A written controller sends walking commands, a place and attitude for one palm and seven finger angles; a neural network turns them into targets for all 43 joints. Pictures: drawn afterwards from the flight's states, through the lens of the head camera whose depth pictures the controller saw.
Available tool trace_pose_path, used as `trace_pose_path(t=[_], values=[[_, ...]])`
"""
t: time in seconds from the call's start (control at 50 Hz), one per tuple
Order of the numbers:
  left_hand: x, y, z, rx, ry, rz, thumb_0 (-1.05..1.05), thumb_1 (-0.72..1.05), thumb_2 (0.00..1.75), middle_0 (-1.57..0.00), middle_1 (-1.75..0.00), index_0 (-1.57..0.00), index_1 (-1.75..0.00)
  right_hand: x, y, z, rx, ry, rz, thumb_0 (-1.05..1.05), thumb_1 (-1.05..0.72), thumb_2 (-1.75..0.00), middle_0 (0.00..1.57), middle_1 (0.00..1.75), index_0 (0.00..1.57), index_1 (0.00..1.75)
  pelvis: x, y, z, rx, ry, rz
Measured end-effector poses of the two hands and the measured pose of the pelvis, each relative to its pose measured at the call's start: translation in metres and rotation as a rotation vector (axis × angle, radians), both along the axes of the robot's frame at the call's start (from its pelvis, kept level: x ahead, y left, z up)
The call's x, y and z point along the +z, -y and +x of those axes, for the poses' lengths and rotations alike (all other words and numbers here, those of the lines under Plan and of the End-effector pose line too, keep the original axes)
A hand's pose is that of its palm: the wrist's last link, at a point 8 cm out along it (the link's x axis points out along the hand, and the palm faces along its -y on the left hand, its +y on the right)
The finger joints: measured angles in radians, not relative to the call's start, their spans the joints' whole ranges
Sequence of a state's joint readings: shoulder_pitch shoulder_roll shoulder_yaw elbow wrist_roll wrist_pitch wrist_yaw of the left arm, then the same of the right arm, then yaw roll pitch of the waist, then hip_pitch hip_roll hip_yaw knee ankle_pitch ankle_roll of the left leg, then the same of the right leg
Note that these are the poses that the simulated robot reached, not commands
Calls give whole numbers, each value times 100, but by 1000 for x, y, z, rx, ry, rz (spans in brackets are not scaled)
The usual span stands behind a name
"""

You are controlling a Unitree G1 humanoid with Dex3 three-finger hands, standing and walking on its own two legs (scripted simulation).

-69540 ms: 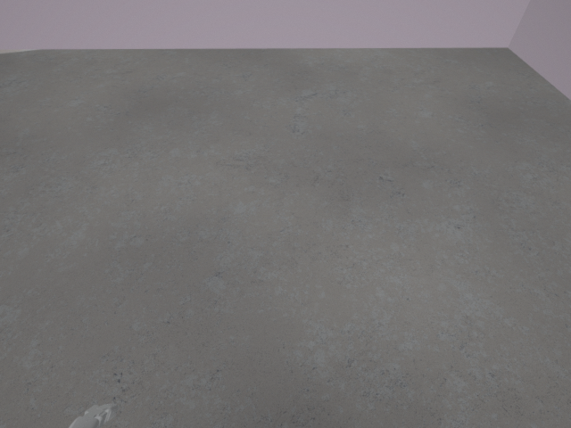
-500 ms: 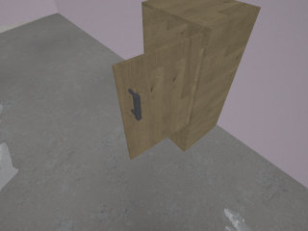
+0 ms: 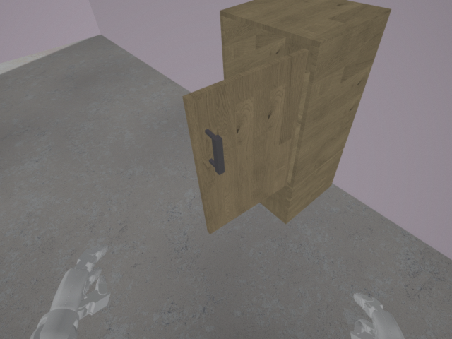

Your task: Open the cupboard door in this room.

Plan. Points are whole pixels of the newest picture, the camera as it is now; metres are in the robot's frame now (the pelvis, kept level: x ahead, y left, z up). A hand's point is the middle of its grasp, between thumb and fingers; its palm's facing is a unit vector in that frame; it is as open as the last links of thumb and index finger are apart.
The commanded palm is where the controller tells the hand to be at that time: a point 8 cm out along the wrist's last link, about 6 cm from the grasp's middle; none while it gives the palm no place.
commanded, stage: let the arm hang, fingers relaxed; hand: left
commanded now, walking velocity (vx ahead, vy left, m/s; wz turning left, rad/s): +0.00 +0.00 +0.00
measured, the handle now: (214, 151) +0.59 +0.07 -0.02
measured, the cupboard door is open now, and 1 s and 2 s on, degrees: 86 86 86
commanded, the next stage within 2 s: look to check the result in 0.94 s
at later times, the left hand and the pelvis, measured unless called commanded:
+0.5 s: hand out of the picture -0.12 +0.17 -0.16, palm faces +0.07 -0.98 -0.20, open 7.4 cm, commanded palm none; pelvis -0.03 +0.00 +0.01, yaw +1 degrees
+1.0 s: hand out of the picture -0.02 +0.16 -0.17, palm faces +0.05 -0.98 -0.17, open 7.3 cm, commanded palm none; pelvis -0.01 +0.00 +0.01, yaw +1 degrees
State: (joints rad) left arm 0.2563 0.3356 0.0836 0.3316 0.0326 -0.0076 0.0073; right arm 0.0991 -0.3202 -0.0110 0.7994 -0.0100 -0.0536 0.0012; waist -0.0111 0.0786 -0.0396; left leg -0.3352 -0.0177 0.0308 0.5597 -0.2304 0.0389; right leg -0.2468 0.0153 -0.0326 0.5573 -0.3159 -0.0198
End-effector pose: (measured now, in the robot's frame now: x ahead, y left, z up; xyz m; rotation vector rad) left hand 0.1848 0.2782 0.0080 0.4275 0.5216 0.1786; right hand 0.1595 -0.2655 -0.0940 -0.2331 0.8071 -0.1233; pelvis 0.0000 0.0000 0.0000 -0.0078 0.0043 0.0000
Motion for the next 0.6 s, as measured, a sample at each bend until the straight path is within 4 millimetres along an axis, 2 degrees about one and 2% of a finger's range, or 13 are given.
trace_pose_path(t=[0.04, 0.08, 0.14, 0.18, 0.24, 0.32, 0.38, 0.44, 0.52, 0.6], values=[[-51, 10, -36, 45, -210, -77, 1, 91, 90, -20, -30, -20, -30, -9, -2, -23, -4, -77, -2, 1, -91, -90, 20, 30, 20, 30, 0, 0, -6, 3, 10, 5], [-92, 25, -78, 83, -390, -155, 1, 91, 90, -20, -30, -19, -30, -15, -4, -50, -8, -171, -7, 1, -91, -89, 20, 30, 20, 30, 1, 3, -11, 6, 20, 8], [-135, 53, -145, 130, -627, -263, 1, 91, 90, -20, -30, -19, -30, -21, -8, -96, -22, -327, -17, 1, -91, -89, 20, 30, 20, 30, 3, 6, -17, 13, 30, 5], [-150, 63, -188, 178, -753, -301, 2, 94, 90, -20, -30, -20, -30, -24, -12, -127, -39, -428, -20, 1, -91, -89, 20, 30, 20, 30, 4, 8, -21, 19, 32, 0], [-156, 71, -244, 237, -901, -340, 2, 95, 90, -20, -30, -20, -30, -28, -17, -167, -67, -558, -19, 1, -91, -89, 20, 30, 20, 30, 5, 8, -25, 28, 31, -10], [-149, 73, -294, 312, -1021, -351, 2, 94, 90, -20, -30, -20, -30, -33, -28, -205, -98, -673, 2, 1, -91, -89, 20, 30, 20, 29, 6, 5, -28, 34, 28, -16], [-143, 70, -314, 350, -1062, -336, 1, 93, 90, -20, -30, -20, -30, -38, -38, -221, -113, -709, 32, 1, -91, -89, 20, 30, 20, 29, 6, 2, -28, 34, 29, -15], [-138, 65, -318, 366, -1066, -314, 1, 92, 90, -20, -30, -20, -30, -44, -49, -227, -123, -712, 66, 1, -91, -89, 20, 30, 20, 29, 7, 0, -29, 30, 31, -12], [-138, 60, -305, 361, -1026, -293, 1, 92, 90, -20, -30, -20, -30, -50, -62, -224, -126, -687, 107, 1, -91, -89, 20, 30, 20, 29, 6, -1, -28, 24, 33, -8], [-142, 60, -278, 335, -954, -291, 1, 91, 90, -20, -30, -19, -30, -53, -71, -214, -125, -649, 133, 1, -91, -89, 20, 30, 20, 29, 6, -2, -26, 19, 35, -4]])
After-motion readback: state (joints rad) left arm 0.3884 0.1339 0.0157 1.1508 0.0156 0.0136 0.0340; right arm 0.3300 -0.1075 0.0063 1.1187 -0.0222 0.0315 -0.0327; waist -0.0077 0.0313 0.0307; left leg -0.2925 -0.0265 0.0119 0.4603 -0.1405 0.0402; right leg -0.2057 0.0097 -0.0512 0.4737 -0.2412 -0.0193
